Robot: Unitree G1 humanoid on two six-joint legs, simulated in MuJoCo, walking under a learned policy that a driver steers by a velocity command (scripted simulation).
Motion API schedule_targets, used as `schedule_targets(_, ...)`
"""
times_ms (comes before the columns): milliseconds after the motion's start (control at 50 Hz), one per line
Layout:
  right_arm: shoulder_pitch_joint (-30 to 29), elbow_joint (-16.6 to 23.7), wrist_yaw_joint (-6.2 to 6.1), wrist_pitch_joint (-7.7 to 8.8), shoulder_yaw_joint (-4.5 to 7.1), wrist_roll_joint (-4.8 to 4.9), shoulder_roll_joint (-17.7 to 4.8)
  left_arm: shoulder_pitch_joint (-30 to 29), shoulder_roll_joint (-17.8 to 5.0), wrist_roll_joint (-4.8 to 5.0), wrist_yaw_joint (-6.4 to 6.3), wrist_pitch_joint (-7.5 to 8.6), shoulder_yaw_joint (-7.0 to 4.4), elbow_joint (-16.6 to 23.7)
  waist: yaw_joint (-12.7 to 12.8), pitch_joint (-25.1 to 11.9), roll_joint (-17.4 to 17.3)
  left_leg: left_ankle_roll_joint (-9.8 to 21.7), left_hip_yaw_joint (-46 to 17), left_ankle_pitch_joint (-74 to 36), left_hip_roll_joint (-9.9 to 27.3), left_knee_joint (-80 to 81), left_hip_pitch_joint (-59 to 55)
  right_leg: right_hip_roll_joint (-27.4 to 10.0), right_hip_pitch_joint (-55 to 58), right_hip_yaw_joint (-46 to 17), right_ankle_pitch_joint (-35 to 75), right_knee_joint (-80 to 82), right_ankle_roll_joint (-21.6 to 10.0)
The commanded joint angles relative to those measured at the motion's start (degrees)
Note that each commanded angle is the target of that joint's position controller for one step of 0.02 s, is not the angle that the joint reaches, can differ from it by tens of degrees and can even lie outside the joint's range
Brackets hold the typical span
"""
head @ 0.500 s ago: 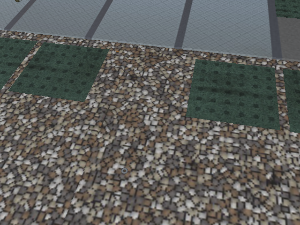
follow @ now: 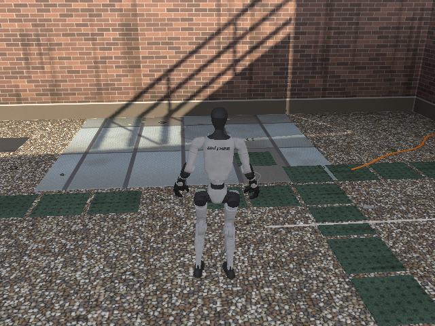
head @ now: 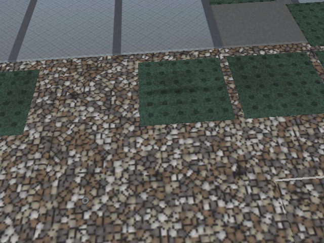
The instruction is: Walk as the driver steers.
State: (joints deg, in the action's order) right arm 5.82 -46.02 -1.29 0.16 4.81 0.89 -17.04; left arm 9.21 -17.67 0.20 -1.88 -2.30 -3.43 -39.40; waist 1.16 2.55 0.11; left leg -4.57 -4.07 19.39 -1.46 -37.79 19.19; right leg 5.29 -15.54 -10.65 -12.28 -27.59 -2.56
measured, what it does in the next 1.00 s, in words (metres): walks ahead, turning left: left foot, then right foot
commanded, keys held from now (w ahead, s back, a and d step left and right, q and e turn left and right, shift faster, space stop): q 0.02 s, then w+q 0.78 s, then w+e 0.20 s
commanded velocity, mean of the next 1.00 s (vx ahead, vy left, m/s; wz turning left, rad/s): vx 0.37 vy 0.00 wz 0.32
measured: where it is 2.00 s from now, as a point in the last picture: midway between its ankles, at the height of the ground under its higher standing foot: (115, 161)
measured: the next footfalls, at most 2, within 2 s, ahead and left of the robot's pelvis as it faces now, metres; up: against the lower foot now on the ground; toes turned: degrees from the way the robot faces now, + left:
left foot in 0.04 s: +0.04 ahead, +0.14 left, +0.00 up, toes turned -4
right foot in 0.36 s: +0.11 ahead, -0.11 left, +0.00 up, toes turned +11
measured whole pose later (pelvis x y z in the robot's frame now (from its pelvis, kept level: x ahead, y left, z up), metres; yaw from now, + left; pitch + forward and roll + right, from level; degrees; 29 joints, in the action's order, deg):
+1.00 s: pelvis +0.32 +0.15 +0.00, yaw +25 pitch +0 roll +1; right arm 12.6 -40.7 2.2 4.2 2.8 -0.4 -15.4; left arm 15.5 -17.6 1.8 -0.1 4.5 -2.6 -44.5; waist 0.4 3.4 1.9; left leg 5.9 3.8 10.0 -5.1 -24.4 15.1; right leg -7.1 -30.8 -2.4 -16.6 -67.4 -0.3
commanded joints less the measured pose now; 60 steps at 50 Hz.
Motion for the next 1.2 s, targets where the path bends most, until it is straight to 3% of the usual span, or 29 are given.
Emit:
schedule_targets(20, 2.41, 1.90, 1.09, 1.54, 0.21, -0.41, -3.19, -1.57, -5.26, 0.16, -0.11, 0.24, -0.66, 2.56, -1.68, -8.07, 7.24, 2.03, 1.33, -10.53, 1.75, 14.78, -7.90, -13.85, 5.88, -11.92, 18.61, 2.70, -7.37)
schedule_targets(40, 3.17, 1.24, 1.49, 1.74, -0.47, -1.43, -2.37, 1.70, -2.44, -0.47, 0.08, 0.61, 0.39, 0.74, -1.34, -9.23, 4.65, 3.14, -0.73, -16.64, 3.60, 19.94, -13.95, -11.29, 3.72, -9.59, 7.49, 3.19, -4.29)
schedule_targets(60, 3.02, 1.50, 1.44, 1.67, -0.41, -2.11, -5.41, 5.11, -1.41, -2.08, 0.41, 1.04, 0.76, -0.45, 1.36, -9.11, -3.86, 6.08, -10.36, -18.43, 10.91, 20.93, -17.04, -5.83, -0.10, -3.19, -6.78, -3.86, -1.09)
schedule_targets(80, 1.15, 1.37, 1.24, 1.52, -0.34, -2.35, -7.76, 5.65, -2.46, -2.11, 0.51, 1.55, 0.30, 0.58, 3.98, -5.83, -9.71, 12.91, -16.30, -5.33, 14.61, 21.69, -11.84, -1.60, -3.56, 3.05, -13.82, -4.15, 1.59)
schedule_targets(100, 0.51, 1.86, 1.10, 1.38, 0.20, -1.36, -8.74, 0.94, -5.11, -2.00, 0.28, 2.28, -0.12, 1.43, 0.86, -1.84, -11.05, 16.15, -21.18, 13.19, 15.40, 26.18, -6.96, -2.18, -4.17, 5.88, -13.43, -6.53, 3.07)
schedule_targets(120, 2.21, 1.55, 0.83, 1.34, 0.46, -1.00, -9.83, -2.89, -7.32, -0.82, 0.14, 3.16, -1.01, 1.93, -1.46, 1.91, -11.45, 16.59, -24.08, 20.05, 15.52, 29.06, -5.60, -1.89, -6.56, 7.47, -12.67, -9.61, 3.44)
schedule_targets(160, 6.47, 0.31, 0.19, 1.87, 0.64, -0.46, -10.83, -5.65, -7.45, -0.21, 0.28, 4.51, -1.55, 2.71, -3.57, 3.21, -12.96, 17.74, -27.77, 17.32, 16.46, 30.50, -9.34, -3.23, -12.51, 6.42, -15.66, -16.51, 4.21)
schedule_targets(240, 9.58, -0.19, -0.65, 2.09, 0.59, 0.96, -8.87, -6.64, -3.28, 0.65, 1.96, 7.49, -0.82, 2.28, -3.93, 0.54, -9.37, 16.54, -22.56, 7.86, 11.73, 28.04, -15.25, -3.64, -13.00, 7.38, -12.51, -10.22, 4.07)
schedule_targets(280, 8.94, 0.82, -0.86, 1.44, 0.97, 0.83, -9.60, -6.27, -2.04, 0.98, 2.49, 8.35, -0.57, 1.84, -3.29, -1.05, -9.81, 16.45, -20.33, 4.12, 9.23, 26.66, -11.66, -2.09, -5.45, 8.90, -9.50, -2.92, 4.04)
schedule_targets(340, 7.44, 2.85, -0.78, 0.63, 0.82, 0.76, -8.37, 0.03, -3.74, 1.72, 2.10, 8.33, -1.68, -0.66, 0.44, -3.50, -8.04, 14.09, -19.36, 2.58, 6.10, 22.29, -2.42, -2.35, 11.61, 10.22, 3.80, 9.20, 3.43)
schedule_targets(360, 6.75, 3.54, -0.57, 0.90, 0.21, 0.61, -6.09, 4.93, -5.40, 1.78, 1.39, 8.04, -2.33, -1.66, 2.74, -5.49, -6.37, 11.85, -17.98, 4.86, 4.57, 17.42, 4.59, -6.06, 20.95, 8.36, 3.00, 8.12, 2.69)
schedule_targets(380, 6.16, 4.50, -0.07, 1.35, -1.32, 0.11, -0.97, 12.73, -7.91, 1.25, 0.49, 7.63, -2.90, -2.58, 5.83, -9.49, 1.43, 8.33, -12.46, 10.73, 0.47, 2.85, 13.36, -16.16, 31.10, -1.91, -5.46, 9.80, -0.11)
schedule_targets(400, 4.34, 8.26, -0.10, 2.28, -1.60, 1.54, -0.05, 15.11, -14.18, -0.45, 1.02, 7.25, -4.37, -3.82, 5.44, -7.16, 14.31, 6.83, -5.64, 14.58, -2.86, -8.79, 25.28, -28.14, 29.66, -22.40, -22.53, 16.61, -7.32)
schedule_targets(420, 5.38, 7.70, -0.08, 2.85, -0.57, 1.68, -4.92, 11.14, -11.04, -0.71, 1.24, 7.62, -3.65, -3.06, 3.39, -1.91, 10.52, 6.51, -6.15, 11.94, 3.08, -17.97, 28.60, -29.71, 25.22, -24.07, -26.67, 17.89, -9.47)
schedule_targets(440, 6.40, 6.44, 0.34, 2.95, 0.11, 1.57, -6.77, 8.79, -6.99, -0.28, 1.14, 7.98, -2.58, -2.50, 2.46, 1.13, 8.79, 6.62, -6.12, 7.08, 4.01, -21.38, 30.03, -26.56, 23.61, -18.60, -22.84, 18.26, -8.07)
schedule_targets(480, 7.28, 5.31, 0.97, 2.89, 0.14, 0.89, -5.50, 6.80, -4.94, -0.16, 1.23, 8.09, -1.86, -2.61, 1.43, 2.70, 6.70, 6.11, -4.76, -0.15, 5.71, -24.25, 30.60, -22.80, 22.04, -8.26, -8.90, 18.65, -6.15)
schedule_targets(580, 1.61, 9.00, 2.80, 3.09, -1.13, 0.71, -2.03, 7.85, -5.64, -0.71, 1.37, 8.25, -1.80, -3.73, 2.34, 3.23, 4.79, 3.72, -0.31, -11.83, 6.79, -18.98, 27.84, -18.70, 15.80, 7.49, 11.68, 20.49, -6.34)
schedule_targets(700, -6.89, 14.39, 5.04, 3.14, -2.20, 0.64, -1.06, 10.55, -8.74, 0.80, 1.17, 7.67, -2.50, -5.50, 3.33, 4.85, 3.60, 6.14, 5.79, -18.60, 5.46, -1.03, 18.85, -19.91, 15.12, 16.17, 18.94, 20.21, -5.26)
schedule_targets(760, -4.53, 15.36, 5.40, 2.64, -0.71, 0.54, -4.20, 10.84, -10.85, 1.09, 0.84, 6.59, -3.11, -5.62, -0.28, 0.16, 5.66, 10.11, 9.50, -12.51, 0.72, 1.02, 10.78, -20.90, 20.01, 19.65, 46.54, 10.12, -3.48)
schedule_targets(800, 10.39, 12.05, 4.59, 1.90, 2.28, 0.86, -9.33, 10.56, -11.35, 1.11, 0.26, 5.75, -3.07, -5.05, -8.87, -8.98, 5.20, 13.99, 10.19, -12.94, -3.51, 3.65, -11.05, -19.05, 14.18, 21.90, 54.45, -10.51, -1.15)
schedule_targets(820, 18.93, 10.04, 3.16, 1.05, 3.47, 0.82, -12.05, 12.58, -8.87, 0.11, 0.22, 6.23, -1.83, -4.51, -12.15, -14.18, -0.51, 16.64, -1.11, -11.42, 3.07, 4.29, -29.77, -17.15, -0.76, 20.84, 33.10, -27.13, 0.57)
schedule_targets(840, 16.37, 10.44, 2.76, 1.73, 3.16, 0.47, -16.88, 20.84, 0.26, -1.16, 1.57, 7.55, 1.20, -2.36, -3.27, -22.39, -15.07, 26.85, -35.71, 0.34, 20.46, 11.33, -45.42, -6.27, -21.99, 15.20, -21.96, -47.54, 3.00)
schedule_targets(860, 18.91, 11.19, 2.75, 2.18, 2.03, 0.08, -11.47, 14.94, -6.78, 1.39, 2.25, 9.12, -0.19, -3.36, -9.15, -26.83, -7.42, 27.04, -43.09, 7.38, 23.01, 19.54, -43.50, -6.34, -24.93, 4.83, -20.88, -53.24, 2.30)
schedule_targets(880, 15.86, 10.11, 3.01, 2.91, 1.26, -0.40, -9.66, 8.53, -8.81, 3.49, 2.31, 9.50, -0.92, -0.99, -8.96, -15.98, -5.56, 23.65, -32.86, 3.55, 21.11, 20.90, -35.48, -8.71, -28.96, 5.87, -15.63, -52.77, 1.52)
schedule_targets(920, 8.34, 9.82, 3.06, 3.95, 0.21, -0.85, -6.66, 6.80, -7.36, 1.84, 1.50, 9.33, -0.69, -1.44, -3.96, -6.77, -1.04, 19.97, -18.46, -9.14, 16.56, 22.48, -17.73, -13.62, -23.64, 6.37, -6.60, -44.40, 1.29)
schedule_targets(940, 6.41, 9.91, 3.16, 4.47, -0.27, -1.63, -5.08, 9.41, -7.18, 1.63, 1.62, 8.38, -0.88, -2.34, -1.60, -5.84, -2.94, 19.33, -13.93, -13.33, 14.75, 24.28, -12.89, -15.04, -19.57, 5.54, -3.98, -42.92, 1.44)
schedule_targets(1000, 5.42, 7.79, 3.40, 6.30, -0.14, -1.46, -4.60, 12.27, -4.57, 1.50, 1.45, 5.73, -0.65, -4.04, 0.56, -3.68, -2.99, 19.16, -5.62, -19.14, 13.51, 28.88, -6.97, -15.30, -17.01, 5.47, -0.29, -39.41, 2.94)
schedule_targets(1120, 7.04, 4.76, 2.00, 6.77, -0.08, -1.82, -5.52, 3.82, -2.90, 1.11, 2.14, 6.38, -0.48, -1.67, -2.24, 0.40, -2.18, 13.96, 6.81, -26.60, 10.10, 30.89, -10.10, -11.88, -21.68, 5.20, 19.53, -20.05, 3.57)
schedule_targets(1200, 10.83, 2.24, 1.25, 5.94, 0.18, -1.21, -7.04, -3.16, -0.87, 1.17, 3.69, 6.73, 0.58, 1.18, -5.53, 2.63, -1.19, 12.34, 9.26, -30.63, 12.52, 30.85, -17.75, -10.85, -24.10, 8.45, 21.81, -10.63, 2.25)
